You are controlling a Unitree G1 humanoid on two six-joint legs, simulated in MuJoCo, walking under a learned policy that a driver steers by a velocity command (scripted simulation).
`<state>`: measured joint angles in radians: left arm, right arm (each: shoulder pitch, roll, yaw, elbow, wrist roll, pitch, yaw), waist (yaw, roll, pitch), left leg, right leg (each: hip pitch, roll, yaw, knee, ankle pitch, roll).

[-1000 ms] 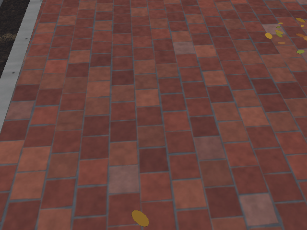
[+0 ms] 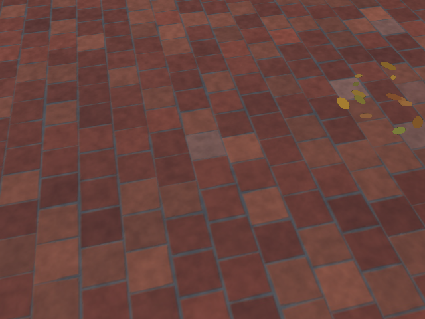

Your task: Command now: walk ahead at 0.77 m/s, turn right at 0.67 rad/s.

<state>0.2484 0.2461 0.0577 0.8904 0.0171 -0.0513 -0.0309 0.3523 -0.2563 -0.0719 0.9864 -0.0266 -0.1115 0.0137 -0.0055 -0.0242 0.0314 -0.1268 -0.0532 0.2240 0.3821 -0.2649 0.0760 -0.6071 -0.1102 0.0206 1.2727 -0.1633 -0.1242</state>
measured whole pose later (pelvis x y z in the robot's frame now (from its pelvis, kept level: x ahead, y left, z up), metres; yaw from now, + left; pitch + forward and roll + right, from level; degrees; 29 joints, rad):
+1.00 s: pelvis +0.42 +0.07 +0.00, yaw +2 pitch +5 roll -1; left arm 0.11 0.31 0.08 0.68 0.01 0.00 0.02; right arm 0.21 -0.32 -0.08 0.61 0.02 0.00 0.00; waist -0.01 -0.02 0.04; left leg -0.36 -0.05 -0.06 0.54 -0.25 0.04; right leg -0.55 0.03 0.06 1.17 -0.49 0.05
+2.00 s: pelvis +0.48 +0.07 +0.00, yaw +19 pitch +3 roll +0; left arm 0.22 0.31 0.09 0.67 -0.03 0.07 -0.01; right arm 0.14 -0.26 -0.07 0.62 -0.01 0.01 -0.05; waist 0.01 -0.01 0.05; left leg -0.20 0.07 0.14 0.46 -0.30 -0.02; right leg -0.53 -0.06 -0.04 0.94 -0.37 0.09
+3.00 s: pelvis +0.59 +0.04 +0.00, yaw -13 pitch +3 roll +0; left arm 0.27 0.26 0.04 0.67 0.02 -0.06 0.01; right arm 0.32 -0.28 -0.06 0.70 0.03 -0.01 0.00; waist -0.01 0.03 -0.02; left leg -0.44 -0.04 -0.11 0.82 -0.38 0.02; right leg -0.14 0.02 0.00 0.43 -0.32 -0.02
